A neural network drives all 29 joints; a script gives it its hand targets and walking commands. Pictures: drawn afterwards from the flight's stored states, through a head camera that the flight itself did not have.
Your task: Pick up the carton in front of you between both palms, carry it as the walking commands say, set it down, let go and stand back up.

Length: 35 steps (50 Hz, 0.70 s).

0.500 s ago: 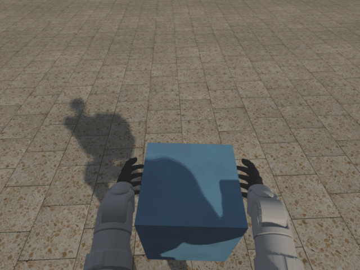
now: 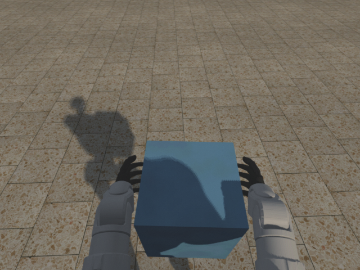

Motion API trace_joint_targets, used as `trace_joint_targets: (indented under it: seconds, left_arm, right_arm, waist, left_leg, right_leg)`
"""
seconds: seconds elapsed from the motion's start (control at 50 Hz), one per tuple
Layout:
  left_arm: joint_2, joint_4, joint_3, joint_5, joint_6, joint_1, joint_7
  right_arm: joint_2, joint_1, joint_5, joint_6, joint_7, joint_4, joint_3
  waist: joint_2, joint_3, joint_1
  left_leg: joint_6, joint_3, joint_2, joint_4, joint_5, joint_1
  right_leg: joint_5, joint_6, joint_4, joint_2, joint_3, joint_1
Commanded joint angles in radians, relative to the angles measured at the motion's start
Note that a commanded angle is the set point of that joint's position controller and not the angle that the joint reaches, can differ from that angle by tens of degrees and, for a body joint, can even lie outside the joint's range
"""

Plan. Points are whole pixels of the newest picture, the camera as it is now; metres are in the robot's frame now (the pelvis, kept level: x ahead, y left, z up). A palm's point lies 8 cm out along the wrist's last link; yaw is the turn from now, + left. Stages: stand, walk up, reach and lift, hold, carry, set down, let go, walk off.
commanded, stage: carry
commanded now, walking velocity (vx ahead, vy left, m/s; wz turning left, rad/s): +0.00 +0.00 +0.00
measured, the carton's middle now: (188, 202) +0.29 +0.00 -0.04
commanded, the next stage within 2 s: hold in 0.68 s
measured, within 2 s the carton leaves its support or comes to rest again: neither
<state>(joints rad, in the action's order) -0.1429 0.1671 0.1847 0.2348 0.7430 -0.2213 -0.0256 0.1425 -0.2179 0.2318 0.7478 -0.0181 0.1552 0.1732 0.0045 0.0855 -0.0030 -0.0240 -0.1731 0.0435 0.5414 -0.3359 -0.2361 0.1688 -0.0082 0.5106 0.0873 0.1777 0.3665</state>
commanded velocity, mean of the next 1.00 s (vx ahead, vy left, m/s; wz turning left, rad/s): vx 0.00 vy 0.00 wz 0.00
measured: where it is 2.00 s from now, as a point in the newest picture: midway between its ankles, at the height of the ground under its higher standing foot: outside the picture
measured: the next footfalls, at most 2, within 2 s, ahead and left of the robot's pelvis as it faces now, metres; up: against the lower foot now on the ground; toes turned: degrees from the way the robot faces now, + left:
none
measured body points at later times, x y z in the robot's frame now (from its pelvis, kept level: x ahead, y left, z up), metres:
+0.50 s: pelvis -0.01 +0.01 +0.00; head -0.02 +0.01 +0.45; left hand +0.30 +0.17 +0.03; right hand +0.30 -0.14 +0.03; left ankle -0.03 +0.09 -0.73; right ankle +0.06 -0.12 -0.73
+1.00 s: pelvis -0.01 -0.01 +0.01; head -0.04 -0.02 +0.46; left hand +0.24 +0.20 +0.04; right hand +0.31 -0.10 +0.04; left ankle -0.03 +0.09 -0.73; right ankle +0.06 -0.14 -0.73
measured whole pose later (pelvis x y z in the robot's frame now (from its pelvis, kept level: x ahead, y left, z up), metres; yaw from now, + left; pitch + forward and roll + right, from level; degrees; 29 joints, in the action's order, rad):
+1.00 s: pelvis -0.01 -0.01 +0.01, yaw +11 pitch -7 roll +0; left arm -0.15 0.22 0.21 0.25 0.70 -0.23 -0.02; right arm 0.15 -0.25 0.27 0.72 0.00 0.21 0.19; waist 0.01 -0.06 -0.01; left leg -0.02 0.00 -0.02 0.43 -0.24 -0.07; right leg 0.15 0.03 0.41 0.02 -0.03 0.13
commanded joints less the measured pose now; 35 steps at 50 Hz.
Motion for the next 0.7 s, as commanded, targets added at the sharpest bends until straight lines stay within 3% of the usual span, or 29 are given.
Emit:
trace_joint_targets:
  seconds: [0.0,0.66,0.68]
  left_arm:
    - [-0.875,-0.095,-0.584,-0.261,-0.044,-0.511,0.229]
    - [-0.878,-0.095,-0.584,-0.261,-0.041,-0.513,0.228]
    - [-0.919,-0.063,-0.565,-0.25,-0.052,-0.441,0.233]
  right_arm:
    - [0.887,-0.485,-0.246,-0.042,0.21,-0.077,-0.569]
    - [0.887,-0.488,-0.245,-0.04,0.213,-0.074,-0.562]
    - [0.904,-0.391,-0.233,-0.038,0.219,-0.104,-0.551]
  waist:
    - [0.001,0.288,0.001]
    - [0.005,0.281,0.001]
    - [0.116,0.121,0.018]
  left_leg:
    - [-0.005,0.111,0.122,-0.099,0.233,0.028]
    - [-0.016,0.115,0.122,-0.102,0.256,0.018]
    - [-0.014,0.298,-0.051,-0.19,0.504,-0.025]
  right_leg:
    - [-0.192,-0.007,-0.036,0.09,-0.101,-0.178]
    - [-0.167,0.008,-0.031,0.085,-0.088,-0.167]
    - [-0.262,-0.021,-0.022,-0.217,-0.214,-0.434]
